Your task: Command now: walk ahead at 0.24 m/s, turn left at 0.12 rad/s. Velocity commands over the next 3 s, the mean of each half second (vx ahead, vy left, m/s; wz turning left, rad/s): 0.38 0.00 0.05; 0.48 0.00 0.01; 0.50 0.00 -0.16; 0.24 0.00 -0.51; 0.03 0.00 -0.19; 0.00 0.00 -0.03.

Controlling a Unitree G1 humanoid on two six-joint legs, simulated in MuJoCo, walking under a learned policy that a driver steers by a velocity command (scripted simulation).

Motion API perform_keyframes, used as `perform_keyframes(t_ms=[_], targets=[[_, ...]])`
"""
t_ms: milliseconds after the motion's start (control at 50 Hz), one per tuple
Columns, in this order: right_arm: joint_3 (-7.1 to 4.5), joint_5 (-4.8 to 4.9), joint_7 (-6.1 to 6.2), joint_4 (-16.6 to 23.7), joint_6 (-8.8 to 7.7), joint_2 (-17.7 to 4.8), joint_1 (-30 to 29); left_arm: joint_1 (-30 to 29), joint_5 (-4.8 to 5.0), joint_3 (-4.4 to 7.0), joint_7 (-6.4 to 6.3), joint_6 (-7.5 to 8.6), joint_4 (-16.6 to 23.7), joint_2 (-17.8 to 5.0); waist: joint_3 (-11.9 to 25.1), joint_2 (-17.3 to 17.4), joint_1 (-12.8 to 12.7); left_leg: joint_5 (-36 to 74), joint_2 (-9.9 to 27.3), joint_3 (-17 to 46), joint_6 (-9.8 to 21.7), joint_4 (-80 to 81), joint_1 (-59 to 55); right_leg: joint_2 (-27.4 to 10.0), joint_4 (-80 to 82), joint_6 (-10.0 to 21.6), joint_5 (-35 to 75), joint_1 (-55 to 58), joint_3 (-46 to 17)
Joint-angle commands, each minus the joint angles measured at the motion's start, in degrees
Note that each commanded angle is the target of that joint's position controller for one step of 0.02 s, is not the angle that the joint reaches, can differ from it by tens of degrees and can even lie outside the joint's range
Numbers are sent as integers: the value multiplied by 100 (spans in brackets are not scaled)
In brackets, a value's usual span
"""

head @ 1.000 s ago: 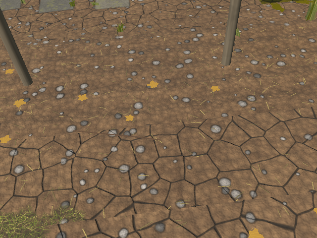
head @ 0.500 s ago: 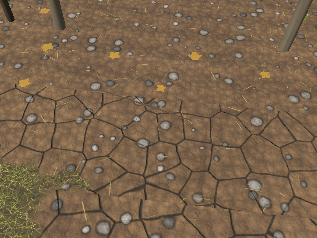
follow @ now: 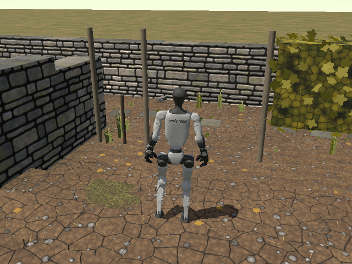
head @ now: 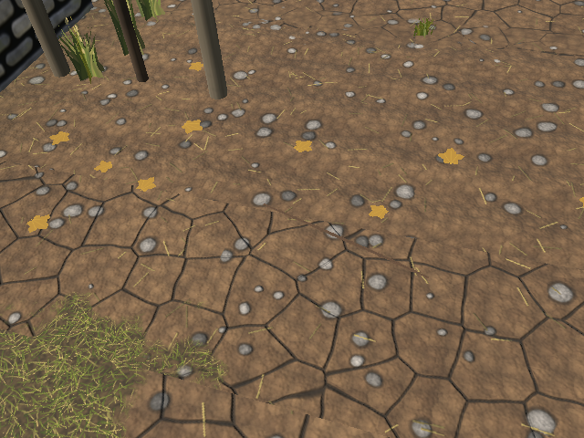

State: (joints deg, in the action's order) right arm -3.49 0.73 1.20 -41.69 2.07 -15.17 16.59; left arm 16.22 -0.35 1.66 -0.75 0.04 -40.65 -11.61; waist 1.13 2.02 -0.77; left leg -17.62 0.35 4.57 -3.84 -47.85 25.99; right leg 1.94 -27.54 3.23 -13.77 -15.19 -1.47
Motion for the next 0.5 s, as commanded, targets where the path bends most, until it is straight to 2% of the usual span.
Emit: perform_keyframes(t_ms=[20, 40, 100, 120, 140, 160, 180, 200, 220, 240, 260, 280, 320, 340, 360, 400, 420, 440, 460, 500], targets=[[-59, 70, -18, 660, -359, -421, -861, 295, 77, 379, -79, 132, 332, -1377, -282, -1225, -377, -491, -79, -371, 190, 896, 524, -1544, 1581, 935, -1656, 606, -2072], [-73, 79, -38, 616, -407, -446, -794, 375, 114, 374, -64, 147, 296, -1380, -276, -1210, -365, -511, -86, -362, 277, 1037, 401, -1609, 1616, 967, -1748, 629, -2179], [-65, 111, -127, 446, -537, -322, -597, 375, 192, 347, -48, 106, 280, -1302, -280, -1029, -197, -304, -147, -431, 598, 1858, -277, -1577, 1571, 965, -1546, 489, -2138], [-76, 96, -163, 332, -580, -280, -409, 293, 225, 353, -45, 91, 288, -1320, -255, -881, -36, 164, -168, -498, 698, 2350, -804, -1479, 1415, 898, -1352, 275, -1964], [-96, 60, -182, 212, -605, -264, -185, 237, 233, 337, -45, 79, 297, -1247, -104, -788, 118, 492, -193, -526, 778, 2682, -1481, -1323, 1191, 783, -1149, -7, -1757], [-133, 51, -173, 74, -612, -326, 255, 105, 201, 276, -32, 103, 356, -1036, 170, -727, 331, 561, 36, -316, 859, 2636, -2458, -1136, 749, 579, -952, -597, -1495], [-185, 47, -120, -113, -587, -505, 1089, -206, 125, 153, 22, 161, 500, -616, 519, -333, 703, 159, 699, 406, 1041, 2627, -3682, -745, -396, 243, -1176, -1676, -936], [-348, -9, -118, -203, -529, -1105, 1376, -157, 129, 67, 81, 298, 768, -316, 446, 1109, 596, -840, 1750, 2195, 1655, 2966, -4140, -69, -1770, -44, -1341, -3040, 59], [-362, -47, -162, -202, -549, -1077, 1487, -526, 199, 207, 84, 406, 914, -855, -154, 977, 779, -1222, 2278, 3066, 2194, 3358, -3796, -235, -2909, -148, -1936, -4044, -100], [-269, -54, -169, -151, -591, -867, 1264, -528, 254, 295, 118, 457, 915, -1070, -464, 660, 619, -1316, 2136, 2831, 2149, 3394, -3680, -429, -3522, -109, -1497, -4478, -348], [-207, -27, -188, -55, -608, -714, 1006, -366, 207, 296, 142, 451, 799, -1030, -461, 509, 475, -1168, 1823, 2391, 1973, 3417, -3570, -548, -3780, -115, -955, -4534, -323], [-169, -7, -212, -14, -599, -680, 734, -286, 148, 307, 176, 440, 773, -1031, -497, 458, 341, -691, 1642, 2061, 1861, 3465, -3348, -640, -3815, -151, -510, -4539, -296], [-85, -80, -219, 14, -562, -581, 450, -220, 84, 296, 268, 451, 728, -940, -499, 362, 131, 798, 1297, 1329, 1699, 3517, -2585, -747, -3663, -275, 217, -3919, -188], [-86, -86, -210, -36, -539, -622, 446, -232, 65, 265, 297, 446, 727, -850, -493, 334, 107, 1281, 1180, 1039, 1673, 3529, -2330, -732, -3469, -363, 522, -3696, -66], [-73, -61, -179, -120, -525, -634, 511, -419, 39, 221, 298, 440, 792, -775, -538, 341, 163, 1613, 1086, 771, 1623, 3558, -2099, -711, -3122, -411, 836, -3459, 23], [-44, -11, -80, -309, -493, -642, 715, -941, 43, 106, 307, 462, 969, -524, -650, 399, 359, 1890, 917, 402, 1486, 3507, -1788, -605, -2152, -390, 1507, -2978, 210], [-35, 0, -42, -398, -485, -682, 833, -1182, 57, 76, 328, 485, 1051, -472, -693, 387, 445, 1873, 878, 294, 1426, 3444, -1674, -519, -1672, -363, 1791, -2727, 266], [-31, 8, -25, -473, -489, -745, 943, -1369, 100, 75, 346, 512, 1128, -484, -724, 424, 504, 1785, 909, 279, 1405, 3412, -1612, -426, -1364, -350, 1936, -2488, 328], [-38, 19, -18, -521, -507, -845, 955, -1646, 101, 105, 397, 548, 1251, -534, -733, 396, 558, 1875, 940, 305, 1387, 3443, -1524, -331, -1149, -302, 1944, -2256, 352], [-66, 37, -39, -621, -547, -979, 1037, -1659, 145, 156, 456, 548, 1336, -628, -637, 520, 501, 2071, 1054, 294, 1380, 3347, -1618, -207, -1000, -187, 1668, -1793, 395]])
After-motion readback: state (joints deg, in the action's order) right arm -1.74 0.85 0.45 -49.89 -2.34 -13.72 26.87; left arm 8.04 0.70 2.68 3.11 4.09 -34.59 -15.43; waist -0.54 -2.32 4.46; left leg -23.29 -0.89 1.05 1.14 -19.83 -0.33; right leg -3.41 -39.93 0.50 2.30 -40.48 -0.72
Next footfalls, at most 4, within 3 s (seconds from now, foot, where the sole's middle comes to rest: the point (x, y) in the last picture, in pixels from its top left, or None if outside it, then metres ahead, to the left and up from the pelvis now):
0.18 left None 0.05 0.13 -0.78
0.60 right None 0.39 -0.11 -0.78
1.12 left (262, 422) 0.56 0.15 -0.78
1.62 right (358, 324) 0.93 -0.09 -0.96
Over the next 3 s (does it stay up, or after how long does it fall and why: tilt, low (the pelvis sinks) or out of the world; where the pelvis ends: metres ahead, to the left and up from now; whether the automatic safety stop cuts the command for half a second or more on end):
stays up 1.01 -0.04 -0.19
